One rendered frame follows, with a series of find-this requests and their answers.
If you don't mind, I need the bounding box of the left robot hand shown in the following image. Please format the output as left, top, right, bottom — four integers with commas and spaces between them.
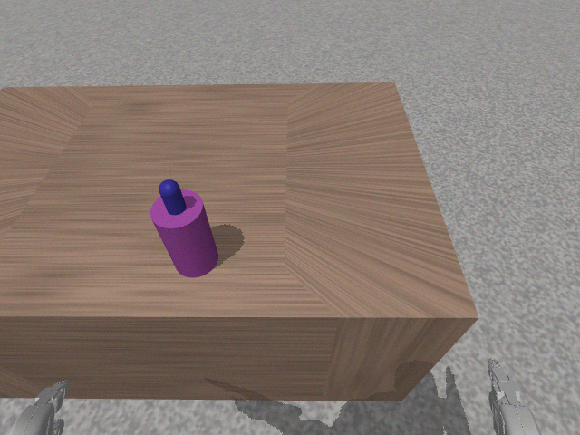
7, 380, 70, 435

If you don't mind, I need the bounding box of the right robot hand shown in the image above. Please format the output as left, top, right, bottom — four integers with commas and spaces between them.
488, 358, 541, 435

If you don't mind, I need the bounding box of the bottle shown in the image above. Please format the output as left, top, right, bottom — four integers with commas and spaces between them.
150, 179, 218, 278

